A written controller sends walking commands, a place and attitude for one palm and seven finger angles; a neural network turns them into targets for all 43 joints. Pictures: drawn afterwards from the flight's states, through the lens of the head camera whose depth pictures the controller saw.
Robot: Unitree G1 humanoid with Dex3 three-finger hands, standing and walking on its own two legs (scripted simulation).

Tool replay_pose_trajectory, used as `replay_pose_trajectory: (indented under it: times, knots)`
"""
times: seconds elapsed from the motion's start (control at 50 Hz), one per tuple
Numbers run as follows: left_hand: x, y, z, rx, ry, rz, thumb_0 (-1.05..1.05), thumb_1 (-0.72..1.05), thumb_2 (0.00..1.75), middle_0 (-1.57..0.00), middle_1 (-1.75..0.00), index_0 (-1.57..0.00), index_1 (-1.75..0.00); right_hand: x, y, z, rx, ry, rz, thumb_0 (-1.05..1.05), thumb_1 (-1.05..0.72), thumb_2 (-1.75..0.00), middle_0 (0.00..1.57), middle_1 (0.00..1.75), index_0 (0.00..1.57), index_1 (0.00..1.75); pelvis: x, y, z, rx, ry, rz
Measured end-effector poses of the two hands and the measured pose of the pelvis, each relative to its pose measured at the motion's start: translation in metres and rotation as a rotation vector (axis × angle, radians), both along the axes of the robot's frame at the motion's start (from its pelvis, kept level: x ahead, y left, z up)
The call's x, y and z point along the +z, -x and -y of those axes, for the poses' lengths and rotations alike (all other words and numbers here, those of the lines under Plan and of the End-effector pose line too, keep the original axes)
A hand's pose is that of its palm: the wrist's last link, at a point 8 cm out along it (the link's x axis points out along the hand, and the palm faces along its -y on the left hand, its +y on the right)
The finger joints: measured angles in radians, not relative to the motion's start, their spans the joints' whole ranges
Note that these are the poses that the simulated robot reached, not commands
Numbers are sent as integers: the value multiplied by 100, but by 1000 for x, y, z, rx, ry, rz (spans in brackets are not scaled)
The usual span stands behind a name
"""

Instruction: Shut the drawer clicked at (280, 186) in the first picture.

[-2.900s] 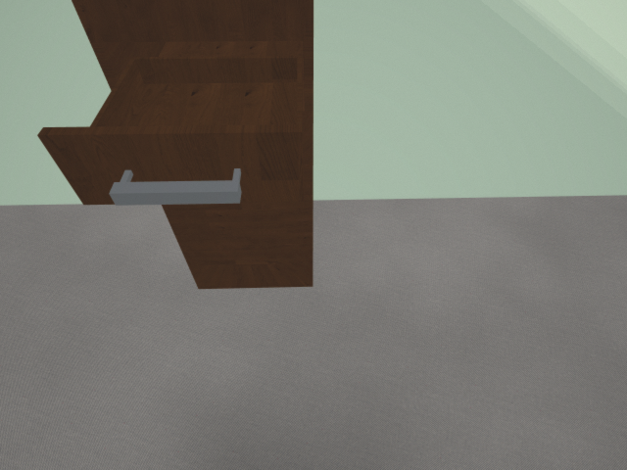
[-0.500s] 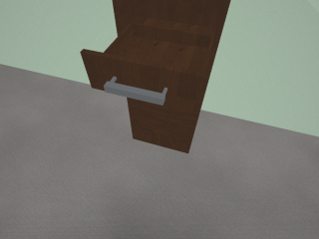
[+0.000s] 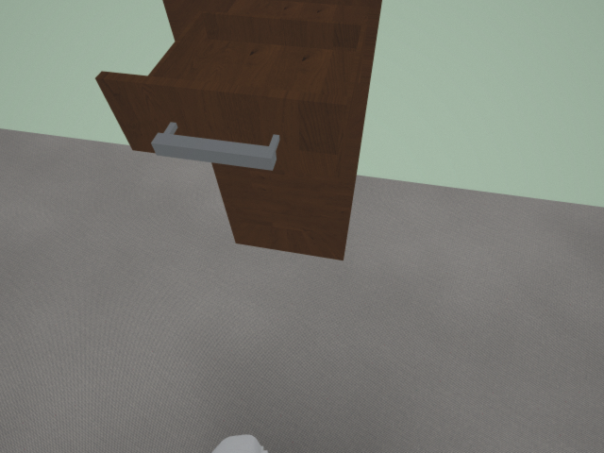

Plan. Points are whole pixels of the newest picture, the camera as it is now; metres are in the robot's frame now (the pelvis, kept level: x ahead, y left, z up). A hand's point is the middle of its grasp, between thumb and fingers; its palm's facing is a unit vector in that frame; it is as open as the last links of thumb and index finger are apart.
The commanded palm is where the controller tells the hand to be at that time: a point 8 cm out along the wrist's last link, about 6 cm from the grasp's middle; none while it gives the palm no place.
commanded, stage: turn to face it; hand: left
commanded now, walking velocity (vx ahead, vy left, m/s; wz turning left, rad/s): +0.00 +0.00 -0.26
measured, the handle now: (218, 142) +0.54 +0.18 +0.08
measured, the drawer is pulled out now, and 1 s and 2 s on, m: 0.30 0.30 0.30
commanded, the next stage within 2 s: take the last steps up to it in 0.08 s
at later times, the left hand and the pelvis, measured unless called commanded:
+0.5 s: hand out of the picture +0.10 +0.20 -0.16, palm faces -0.06 -0.98 -0.19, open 7.4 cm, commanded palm none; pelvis +0.03 +0.00 +0.01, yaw -6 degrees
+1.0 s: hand (234, 408) +0.20 +0.13 -0.17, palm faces -0.09 -0.98 -0.15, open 7.4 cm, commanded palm none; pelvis +0.16 -0.04 +0.01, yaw -8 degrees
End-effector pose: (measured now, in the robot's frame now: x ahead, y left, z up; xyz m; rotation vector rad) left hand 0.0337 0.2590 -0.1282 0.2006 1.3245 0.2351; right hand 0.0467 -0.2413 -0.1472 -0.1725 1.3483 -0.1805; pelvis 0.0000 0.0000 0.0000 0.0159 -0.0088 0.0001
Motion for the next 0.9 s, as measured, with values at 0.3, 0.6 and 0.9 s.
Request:
replay_pose_trajectory:
  times: [0.3,0.6,0.9]
  knots:
    - [-10,1,2,-32,66,-42,1,90,90,-20,-30,-20,-30,24,-36,-12,-11,33,152,1,-90,-90,20,30,20,30,5,-5,-16,-71,21,-22]
    - [-3,-112,38,-199,63,84,1,91,90,-20,-29,-20,-30,7,63,-2,-170,-46,-134,1,-90,-90,20,30,20,30,1,-51,20,-136,2,-19]
    - [-26,-126,68,-108,136,-90,1,91,90,-20,-30,-20,-30,14,-58,17,-139,2,-22,1,-91,-90,20,30,20,29,0,-135,28,-130,22,-6]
